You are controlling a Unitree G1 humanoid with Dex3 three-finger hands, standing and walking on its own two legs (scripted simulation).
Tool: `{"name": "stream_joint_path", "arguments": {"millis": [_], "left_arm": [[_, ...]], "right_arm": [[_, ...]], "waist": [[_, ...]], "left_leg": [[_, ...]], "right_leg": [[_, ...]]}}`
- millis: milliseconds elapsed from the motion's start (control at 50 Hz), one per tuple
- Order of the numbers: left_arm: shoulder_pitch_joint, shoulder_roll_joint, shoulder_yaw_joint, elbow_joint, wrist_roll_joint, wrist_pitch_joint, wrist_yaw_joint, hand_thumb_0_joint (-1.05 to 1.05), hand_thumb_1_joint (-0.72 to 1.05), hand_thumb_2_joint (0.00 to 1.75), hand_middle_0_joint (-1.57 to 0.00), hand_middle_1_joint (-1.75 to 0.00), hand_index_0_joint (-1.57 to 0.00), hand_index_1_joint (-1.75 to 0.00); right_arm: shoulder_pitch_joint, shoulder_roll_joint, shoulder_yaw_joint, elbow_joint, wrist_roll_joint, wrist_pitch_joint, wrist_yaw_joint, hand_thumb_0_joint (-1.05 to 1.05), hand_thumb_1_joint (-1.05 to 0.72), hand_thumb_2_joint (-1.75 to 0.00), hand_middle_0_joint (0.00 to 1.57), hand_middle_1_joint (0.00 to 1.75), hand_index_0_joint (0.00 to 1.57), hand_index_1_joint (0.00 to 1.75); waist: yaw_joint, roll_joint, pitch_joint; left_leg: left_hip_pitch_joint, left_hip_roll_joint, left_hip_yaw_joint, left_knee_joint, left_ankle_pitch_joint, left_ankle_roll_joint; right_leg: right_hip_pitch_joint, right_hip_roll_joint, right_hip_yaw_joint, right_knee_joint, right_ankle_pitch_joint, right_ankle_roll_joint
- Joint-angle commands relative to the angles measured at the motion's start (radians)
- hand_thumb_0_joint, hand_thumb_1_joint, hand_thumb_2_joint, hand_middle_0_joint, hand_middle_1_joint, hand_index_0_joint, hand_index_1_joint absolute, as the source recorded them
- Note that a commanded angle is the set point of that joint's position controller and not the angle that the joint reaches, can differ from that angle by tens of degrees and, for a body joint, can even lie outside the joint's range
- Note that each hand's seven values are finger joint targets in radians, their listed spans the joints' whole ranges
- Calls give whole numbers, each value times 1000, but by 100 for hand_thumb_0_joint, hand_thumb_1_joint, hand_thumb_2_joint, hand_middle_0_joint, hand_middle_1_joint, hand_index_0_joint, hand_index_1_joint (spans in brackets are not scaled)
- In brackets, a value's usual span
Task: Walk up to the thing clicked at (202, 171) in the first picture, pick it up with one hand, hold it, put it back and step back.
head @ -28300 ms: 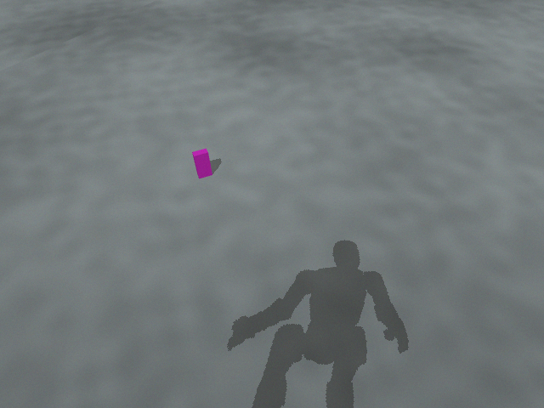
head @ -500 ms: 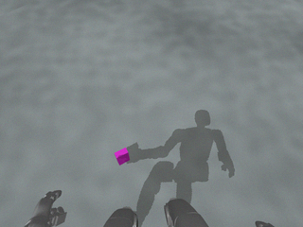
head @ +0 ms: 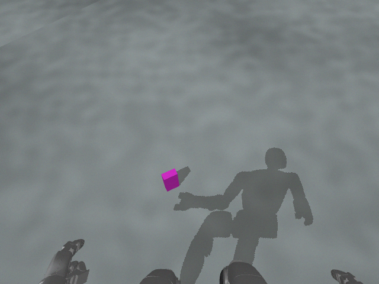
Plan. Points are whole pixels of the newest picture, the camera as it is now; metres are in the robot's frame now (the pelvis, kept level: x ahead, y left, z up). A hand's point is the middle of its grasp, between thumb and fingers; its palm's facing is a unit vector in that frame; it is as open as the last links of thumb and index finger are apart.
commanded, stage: step back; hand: left
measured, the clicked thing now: (170, 180) +0.60 +0.16 -0.67
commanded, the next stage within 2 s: none
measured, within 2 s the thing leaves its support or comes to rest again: neither
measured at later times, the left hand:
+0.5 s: hand out of the picture -0.07 +0.24 -0.13, palm faces -0.07 -0.91 -0.40, open 7.4 cm
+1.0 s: hand out of the picture -0.22 +0.25 -0.14, palm faces -0.09 -0.91 -0.40, open 7.4 cm
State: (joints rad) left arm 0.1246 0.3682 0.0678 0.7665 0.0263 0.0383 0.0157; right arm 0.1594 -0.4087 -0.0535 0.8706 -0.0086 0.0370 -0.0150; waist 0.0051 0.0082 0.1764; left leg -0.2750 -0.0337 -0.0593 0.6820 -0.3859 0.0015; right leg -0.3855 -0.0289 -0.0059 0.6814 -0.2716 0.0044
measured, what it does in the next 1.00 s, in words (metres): walks backwards: right foot, then left foot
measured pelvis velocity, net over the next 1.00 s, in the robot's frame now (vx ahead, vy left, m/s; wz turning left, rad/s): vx -0.33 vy -0.02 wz -0.09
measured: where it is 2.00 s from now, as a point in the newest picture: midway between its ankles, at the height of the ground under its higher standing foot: outside the picture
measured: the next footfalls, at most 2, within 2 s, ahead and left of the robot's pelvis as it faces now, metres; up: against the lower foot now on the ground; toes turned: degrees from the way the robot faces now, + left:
right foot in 0.38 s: -0.11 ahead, -0.15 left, +0.00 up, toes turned -2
left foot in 0.70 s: -0.18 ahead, +0.11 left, +0.00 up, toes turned -3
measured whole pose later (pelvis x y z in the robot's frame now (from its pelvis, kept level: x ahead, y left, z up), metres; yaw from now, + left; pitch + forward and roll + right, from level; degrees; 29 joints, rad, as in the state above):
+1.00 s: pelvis -0.33 -0.02 +0.00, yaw -5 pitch -2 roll +0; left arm 0.18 0.40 0.08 0.84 0.02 0.06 0.00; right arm 0.11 -0.38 -0.04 0.82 -0.03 0.03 -0.01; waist 0.01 -0.01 0.16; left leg -0.42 0.05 0.00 0.62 -0.17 0.00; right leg -0.27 0.03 0.07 0.83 -0.50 0.01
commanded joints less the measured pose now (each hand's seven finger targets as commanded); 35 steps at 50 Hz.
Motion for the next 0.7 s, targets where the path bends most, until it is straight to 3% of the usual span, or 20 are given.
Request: {"name": "stream_joint_path", "arguments": {"millis": [0, 20, 40, 80, 100, 220, 280, 320, 340, 360, 380, 400, 420, 460, 500, 560, 600, 640, 660, 680], "left_arm": [[18, 171, 45, -91, -20, -4, 8, 0, 90, 90, -20, -30, -20, -30], [-56, 207, 66, -84, -15, -4, 22, 0, 90, 90, -20, -30, -20, -30], [-54, 219, 70, -74, -6, -2, 28, 0, 90, 90, -20, -30, -20, -30], [30, 200, 68, -34, -23, -2, 23, 0, 90, 90, -20, -30, -20, -30], [76, 207, 72, -22, -23, -3, 18, 0, 90, 90, -20, -30, -20, -30], [71, 190, 68, -37, -11, -12, 4, 0, 90, 90, -20, -30, -20, -30], [114, 180, 66, -10, -12, -20, 1, 0, 90, 90, -20, -30, -20, -30], [190, 178, 70, 38, -6, -25, -4, 0, 90, 90, -20, -30, -20, -30], [231, 185, 74, 56, 1, -28, -3, 0, 90, 90, -20, -30, -20, -30], [224, 244, 88, 49, 20, -32, -4, 0, 90, 90, -20, -30, -20, -30], [170, 362, 115, 18, 10, -27, -7, 0, 90, 90, -20, -30, -20, -30], [90, 413, 119, -24, 21, -31, -2, 0, 90, 90, -20, -30, -20, -30], [36, 352, 102, -44, 11, -37, 4, 0, 90, 90, -20, -30, -20, -30], [-83, 275, 89, -54, 15, -37, 10, 0, 90, 90, -20, -30, -20, -30], [-19, 250, 84, -57, 17, -36, 12, 0, 90, 90, -20, -30, -20, -30], [41, 249, 82, -53, 22, -28, 24, 0, 90, 90, -20, -30, -20, -30], [20, 255, 78, -63, 12, -17, 26, 0, 90, 90, -20, -30, -20, -30], [11, 250, 66, -68, -5, -2, 18, 0, 90, 90, -20, -30, -20, -30], [30, 218, 54, -69, -8, 7, 14, 0, 90, 90, -20, -30, -20, -30], [64, 177, 43, -76, -15, 8, 10, 0, 90, 90, -20, -30, -20, -30]], "right_arm": [[44, -293, -84, -79, -34, -36, -3, 0, -90, -90, 20, 30, 20, 30], [36, -346, -93, -86, -25, -35, 4, 0, -90, -90, 20, 30, 20, 30], [18, -322, -91, -80, -28, -39, 1, 0, -90, -90, 20, 30, 20, 30], [-79, -225, -57, -100, -29, -38, -9, 0, -90, -90, 20, 30, 20, 30], [-82, -216, -56, -107, -25, -40, -12, 0, -90, -90, 20, 30, 20, 30], [4, -220, -66, -121, -19, -38, -21, 0, -90, -90, 20, 30, 20, 30], [-20, -234, -66, -134, -22, -23, -14, 0, -90, -90, 20, 30, 20, 30], [-42, -254, -71, -138, -12, -9, -11, 0, -90, -90, 20, 30, 20, 30], [-54, -237, -65, -139, -4, -3, -8, 0, -90, -90, 20, 30, 20, 30], [-44, -202, -56, -148, 1, 0, -6, 0, -90, -90, 20, 30, 20, 30], [-110, -151, -50, -172, 12, -2, -13, 0, -90, -90, 20, 30, 20, 30], [-114, -194, -66, -164, 1, 3, -23, 0, -90, -90, 20, 30, 20, 30], [-78, -209, -68, -140, 6, 4, -20, 0, -90, -90, 20, 30, 20, 30], [38, -179, -60, -87, 18, -5, -18, 0, -90, -90, 20, 30, 20, 30], [37, -173, -48, -85, 8, -16, -19, 0, -90, -90, 20, 30, 20, 30], [17, -148, -39, -108, 1, -18, -17, 0, -90, -90, 20, 30, 20, 30], [49, -148, -45, -96, -10, -20, -14, 0, -90, -90, 20, 30, 20, 30], [112, -143, -52, -61, -14, -27, -10, 0, -90, -90, 20, 30, 20, 30], [113, -170, -64, -58, -26, -32, -13, 0, -90, -90, 20, 30, 20, 30], [92, -265, -86, -70, -41, -33, -13, 0, -90, -90, 20, 30, 20, 30]], "waist": [[-20, 171, -239], [-72, 237, -218], [-56, 168, -200], [16, 90, -171], [30, 121, -164], [-37, 146, -223], [-28, 190, -254], [8, 197, -267], [25, 183, -266], [19, 43, -226], [61, -266, -166], [64, -295, -103], [18, -175, -84], [-53, -131, -106], [-2, -144, -148], [37, -194, -179], [18, -219, -201], [-9, -172, -228], [2, -118, -239], [15, 91, -235]], "left_leg": [[134, 306, -368, -310, 358, 160], [-6, 433, -490, -348, 478, 296], [-20, 431, -455, -335, 482, 309], [26, 305, -246, -275, 535, 228], [36, 293, -211, -261, 534, 223], [208, 310, -195, -185, 586, 273], [158, 266, -150, -157, 512, 226], [47, 234, -131, -124, 418, 179], [-23, 211, -120, -99, 326, 135], [-204, 138, -103, -16, 148, 76], [-283, -68, -17, 236, -142, 14], [-228, -47, -104, 461, -224, -11], [-201, -42, -166, 546, -172, -7], [-204, -86, -121, 553, -87, 3], [-201, -77, -79, 484, -103, -12], [-214, -22, -32, 226, -140, -16], [-137, 17, 10, 32, -107, 2], [9, -7, 83, -264, 134, 15], [81, 50, -24, -296, 211, 32], [158, 265, -318, -310, 343, 114]], "right_leg": [[-82, 79, 115, 164, -85, -45], [-44, 136, 135, 382, -392, -26], [-57, 128, 207, 509, -377, -30], [-122, 136, 221, 587, -282, -33], [-124, 133, 199, 600, -246, -25], [-100, 80, 139, 337, -269, 29], [33, 55, 53, 68, -213, 13], [195, 63, -10, -184, -27, -9], [254, 57, 2, -246, 25, -28], [290, -42, 193, -262, -49, -69], [112, -277, 506, -377, -71, -218], [-84, -414, 660, -437, -75, -328], [-108, -368, 546, -396, 13, -301], [-14, -217, 271, -276, 197, -214], [88, -180, 215, -217, 313, -202], [264, -209, 235, -177, 406, -203], [268, -221, 244, -140, 415, -190], [230, -170, 195, -33, 401, -151], [136, -134, 195, 13, 274, -109], [-66, 0, 127, 165, 11, -53]]}}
